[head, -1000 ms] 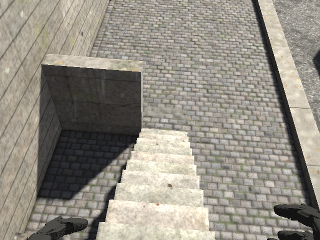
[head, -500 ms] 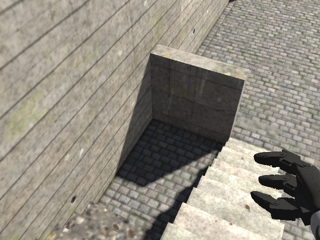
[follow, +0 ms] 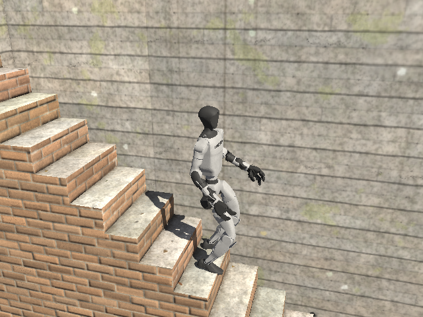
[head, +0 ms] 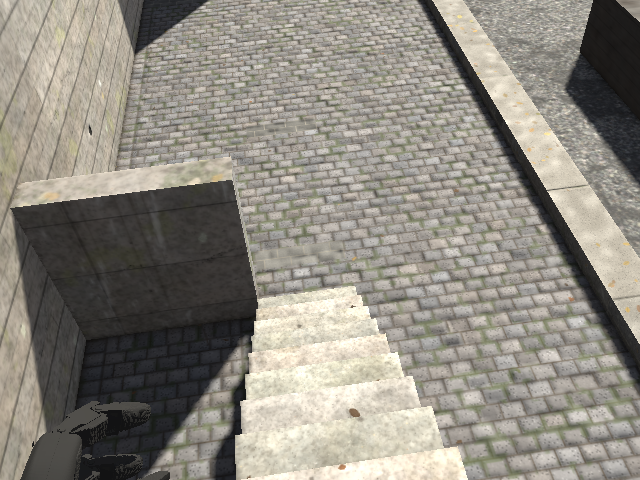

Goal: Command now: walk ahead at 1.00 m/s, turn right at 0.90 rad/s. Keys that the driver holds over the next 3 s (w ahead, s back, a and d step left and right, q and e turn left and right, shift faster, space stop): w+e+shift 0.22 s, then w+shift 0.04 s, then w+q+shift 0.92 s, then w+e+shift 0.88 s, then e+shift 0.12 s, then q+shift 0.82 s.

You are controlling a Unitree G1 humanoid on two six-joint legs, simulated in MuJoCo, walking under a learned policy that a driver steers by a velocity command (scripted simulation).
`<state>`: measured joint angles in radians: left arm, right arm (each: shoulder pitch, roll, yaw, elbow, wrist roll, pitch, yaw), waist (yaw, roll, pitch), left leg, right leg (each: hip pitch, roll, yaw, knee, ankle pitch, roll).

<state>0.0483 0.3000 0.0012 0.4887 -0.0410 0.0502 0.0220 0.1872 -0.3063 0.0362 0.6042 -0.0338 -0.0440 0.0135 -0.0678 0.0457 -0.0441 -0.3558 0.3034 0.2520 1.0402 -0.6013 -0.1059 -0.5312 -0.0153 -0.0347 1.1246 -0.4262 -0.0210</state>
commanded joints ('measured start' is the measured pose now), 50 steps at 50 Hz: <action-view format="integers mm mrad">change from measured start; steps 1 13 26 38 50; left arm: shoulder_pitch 289 78 -111 121 41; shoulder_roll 259 12 -28 107 186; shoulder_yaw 90 -50 -53 -1 12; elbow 69 1 -163 -166 -59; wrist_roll -25 13 -22 77 73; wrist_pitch -28 -38 -108 -131 -130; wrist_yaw -15 84 -5 -52 -50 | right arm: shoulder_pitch -139 -242 50 -93 -255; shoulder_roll -71 1 -142 55 -88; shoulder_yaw -22 -20 -55 -9 -51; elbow -186 -225 -81 -185 -260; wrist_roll -19 -6 39 26 72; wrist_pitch -16 -43 -36 42 100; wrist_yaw -10 48 36 -50 -42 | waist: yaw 119 37 158 75 84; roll -393 -62 -93 -290 -196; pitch -18 -13 86 -111 -44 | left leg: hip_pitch -478 -55 91 -396 -366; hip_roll -187 -419 30 -470 -261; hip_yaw -80 -226 -1062 -576 -281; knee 447 -236 -614 270 189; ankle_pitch -81 835 186 84 279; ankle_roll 18 65 416 102 84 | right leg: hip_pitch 462 -204 -673 585 299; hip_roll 21 139 14 -303 -407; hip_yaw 310 379 289 547 94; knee -400 -182 695 -611 -466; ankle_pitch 896 58 -99 829 384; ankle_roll -246 -149 54 -176 -71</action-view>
